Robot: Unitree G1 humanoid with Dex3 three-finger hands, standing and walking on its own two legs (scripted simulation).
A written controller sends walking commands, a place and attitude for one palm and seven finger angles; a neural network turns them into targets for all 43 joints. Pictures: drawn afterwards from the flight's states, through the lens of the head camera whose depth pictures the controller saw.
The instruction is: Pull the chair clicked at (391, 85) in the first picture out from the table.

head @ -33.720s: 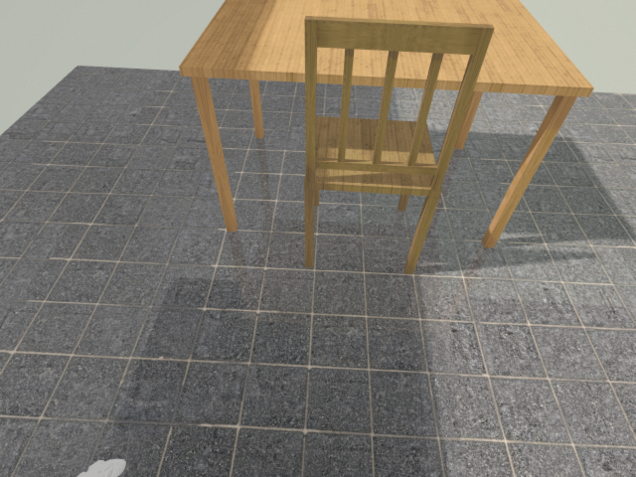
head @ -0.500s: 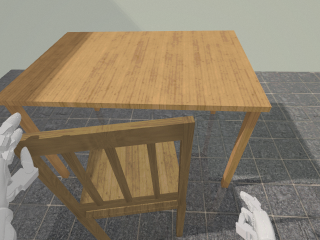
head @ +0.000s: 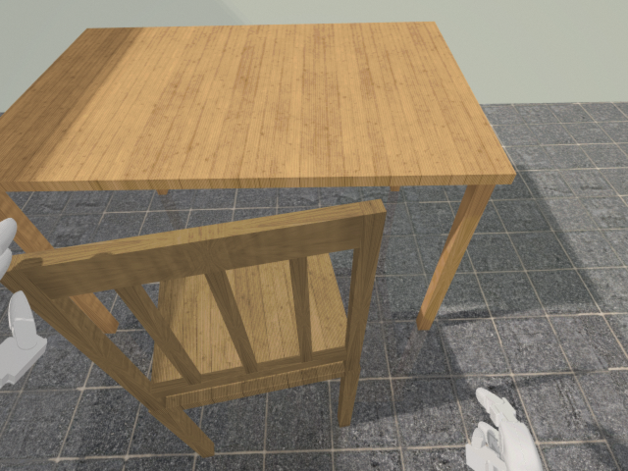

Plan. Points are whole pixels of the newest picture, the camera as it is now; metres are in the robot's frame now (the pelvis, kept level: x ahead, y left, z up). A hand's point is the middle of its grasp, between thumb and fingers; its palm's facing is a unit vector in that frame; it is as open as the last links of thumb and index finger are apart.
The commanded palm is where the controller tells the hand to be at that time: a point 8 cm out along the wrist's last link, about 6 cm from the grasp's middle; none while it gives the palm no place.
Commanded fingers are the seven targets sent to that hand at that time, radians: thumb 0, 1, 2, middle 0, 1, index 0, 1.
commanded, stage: step back with the hand held close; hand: left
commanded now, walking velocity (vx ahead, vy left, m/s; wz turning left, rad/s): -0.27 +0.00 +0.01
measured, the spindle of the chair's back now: (236, 328) +0.33 +0.15 -0.07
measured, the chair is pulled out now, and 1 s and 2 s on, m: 0.18 0.18 0.18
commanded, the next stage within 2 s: stop stepping back and stand still in 1.36 s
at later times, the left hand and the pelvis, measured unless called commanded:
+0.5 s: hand (6, 384) +0.16 +0.27 +0.16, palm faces +0.46 -0.75 -0.48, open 7.4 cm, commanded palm +0.10 +0.30 +0.18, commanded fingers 0.00 0.90 0.90 -0.20 -0.30 -0.20 -0.30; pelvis -0.04 +0.00 -0.01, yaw +0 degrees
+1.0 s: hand out of the picture +0.14 +0.27 +0.17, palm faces +0.48 -0.74 -0.47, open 7.4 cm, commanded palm +0.08 +0.29 +0.18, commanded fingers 0.00 0.90 0.90 -0.20 -0.30 -0.20 -0.30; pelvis -0.06 -0.01 -0.01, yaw +0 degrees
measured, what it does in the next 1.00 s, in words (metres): steps on the spot: right foot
